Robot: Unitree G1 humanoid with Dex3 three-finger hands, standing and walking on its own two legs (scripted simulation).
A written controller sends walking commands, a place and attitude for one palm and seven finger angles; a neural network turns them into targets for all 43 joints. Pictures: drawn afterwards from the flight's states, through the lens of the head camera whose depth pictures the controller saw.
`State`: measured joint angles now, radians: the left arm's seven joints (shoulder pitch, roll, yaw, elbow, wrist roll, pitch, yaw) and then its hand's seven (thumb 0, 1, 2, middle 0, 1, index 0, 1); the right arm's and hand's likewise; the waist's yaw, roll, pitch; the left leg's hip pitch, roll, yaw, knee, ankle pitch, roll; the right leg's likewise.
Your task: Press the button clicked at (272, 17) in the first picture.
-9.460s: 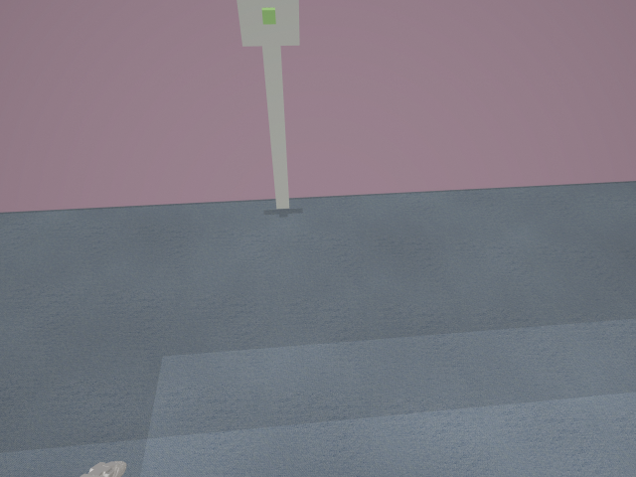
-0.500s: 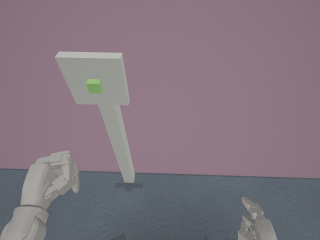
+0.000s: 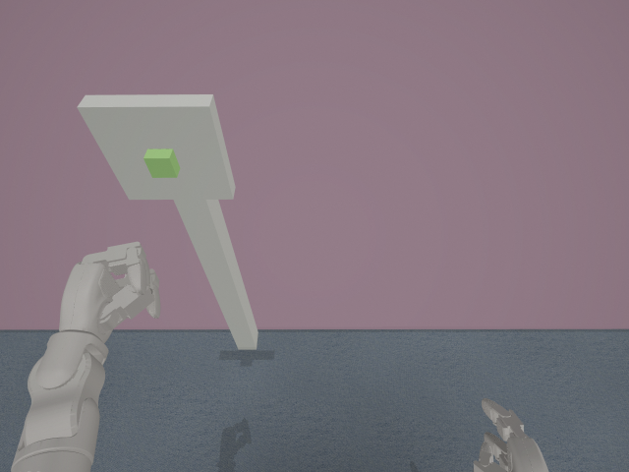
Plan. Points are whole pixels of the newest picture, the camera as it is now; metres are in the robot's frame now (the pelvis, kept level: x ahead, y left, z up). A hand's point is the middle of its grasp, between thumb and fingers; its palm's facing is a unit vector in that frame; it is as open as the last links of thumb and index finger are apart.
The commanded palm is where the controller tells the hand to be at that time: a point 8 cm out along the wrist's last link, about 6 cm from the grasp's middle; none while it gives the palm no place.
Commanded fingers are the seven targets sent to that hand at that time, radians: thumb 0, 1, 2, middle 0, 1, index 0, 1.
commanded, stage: aim a knuckle at the button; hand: left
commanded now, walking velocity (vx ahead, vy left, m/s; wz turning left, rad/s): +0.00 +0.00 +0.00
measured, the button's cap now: (163, 161) +0.53 +0.25 +0.09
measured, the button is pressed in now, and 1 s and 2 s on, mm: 0 0 0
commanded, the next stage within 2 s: press the button with the knuckle in 1.48 s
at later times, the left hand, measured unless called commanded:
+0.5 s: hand (165, 245) +0.39 +0.22 +0.06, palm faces +0.04 -1.00 -0.02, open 3.1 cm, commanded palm +0.37 +0.27 +0.07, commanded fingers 0.00 0.90 0.90 -1.30 -1.50 -1.30 -1.50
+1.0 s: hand (183, 219) +0.44 +0.21 +0.05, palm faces +0.03 -1.00 +0.00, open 3.1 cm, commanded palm +0.41 +0.27 +0.06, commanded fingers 0.00 0.90 0.90 -1.30 -1.50 -1.30 -1.50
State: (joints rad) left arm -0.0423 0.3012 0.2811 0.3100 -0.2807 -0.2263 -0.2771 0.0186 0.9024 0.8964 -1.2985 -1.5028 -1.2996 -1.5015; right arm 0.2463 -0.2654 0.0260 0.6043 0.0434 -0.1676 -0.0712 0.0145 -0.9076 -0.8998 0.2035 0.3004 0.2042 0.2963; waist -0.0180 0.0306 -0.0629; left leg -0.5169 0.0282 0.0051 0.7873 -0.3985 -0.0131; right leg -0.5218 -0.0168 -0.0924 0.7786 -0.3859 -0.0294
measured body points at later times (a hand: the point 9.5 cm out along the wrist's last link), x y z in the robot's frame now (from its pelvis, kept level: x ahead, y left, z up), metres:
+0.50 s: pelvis +0.00 +0.01 +0.00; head +0.06 +0.01 +0.44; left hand +0.38 +0.27 +0.07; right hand +0.10 -0.25 -0.11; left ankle +0.00 +0.13 -0.71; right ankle +0.00 -0.10 -0.71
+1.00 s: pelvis +0.00 +0.03 -0.01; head +0.08 +0.03 +0.43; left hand +0.43 +0.27 +0.06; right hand +0.03 -0.24 -0.13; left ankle +0.00 +0.13 -0.71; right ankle +0.00 -0.10 -0.71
